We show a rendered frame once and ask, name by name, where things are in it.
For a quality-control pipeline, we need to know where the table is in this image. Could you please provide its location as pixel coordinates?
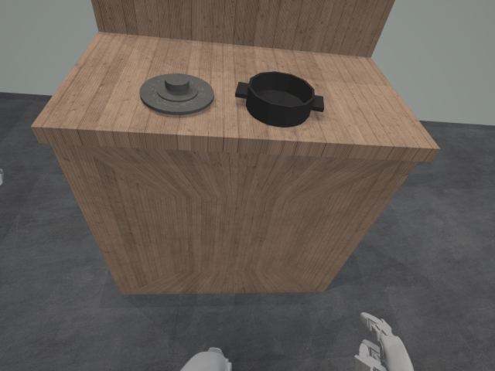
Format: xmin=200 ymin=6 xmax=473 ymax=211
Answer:
xmin=31 ymin=0 xmax=440 ymax=294

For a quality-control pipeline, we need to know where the left robot thigh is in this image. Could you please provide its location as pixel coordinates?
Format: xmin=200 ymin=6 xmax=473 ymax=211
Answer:
xmin=180 ymin=352 xmax=232 ymax=371

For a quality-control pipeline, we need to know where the robot left shin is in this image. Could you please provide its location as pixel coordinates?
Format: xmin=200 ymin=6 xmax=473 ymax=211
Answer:
xmin=208 ymin=348 xmax=224 ymax=355

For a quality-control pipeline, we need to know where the pot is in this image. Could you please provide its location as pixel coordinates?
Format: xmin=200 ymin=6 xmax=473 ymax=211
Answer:
xmin=235 ymin=71 xmax=324 ymax=128

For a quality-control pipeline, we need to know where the right robot hand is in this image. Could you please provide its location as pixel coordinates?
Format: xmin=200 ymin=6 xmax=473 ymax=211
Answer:
xmin=354 ymin=312 xmax=414 ymax=371

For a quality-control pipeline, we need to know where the knob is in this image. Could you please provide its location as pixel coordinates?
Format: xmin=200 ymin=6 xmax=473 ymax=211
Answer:
xmin=165 ymin=73 xmax=189 ymax=93

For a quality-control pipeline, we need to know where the lid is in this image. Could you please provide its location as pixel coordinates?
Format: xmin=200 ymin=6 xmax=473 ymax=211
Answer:
xmin=139 ymin=73 xmax=214 ymax=115

